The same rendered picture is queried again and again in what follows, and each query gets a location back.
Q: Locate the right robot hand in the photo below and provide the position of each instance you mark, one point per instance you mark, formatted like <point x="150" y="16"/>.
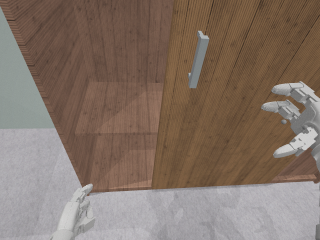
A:
<point x="305" y="138"/>

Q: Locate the left robot forearm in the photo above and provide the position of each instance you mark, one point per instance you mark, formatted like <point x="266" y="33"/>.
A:
<point x="62" y="235"/>

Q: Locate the left robot hand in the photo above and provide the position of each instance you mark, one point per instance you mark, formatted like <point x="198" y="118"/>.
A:
<point x="70" y="218"/>

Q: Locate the handle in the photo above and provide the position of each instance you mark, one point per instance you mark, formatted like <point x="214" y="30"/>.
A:
<point x="201" y="49"/>

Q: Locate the wardrobe door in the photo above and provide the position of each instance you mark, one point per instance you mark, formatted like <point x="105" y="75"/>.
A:
<point x="217" y="134"/>
<point x="304" y="164"/>

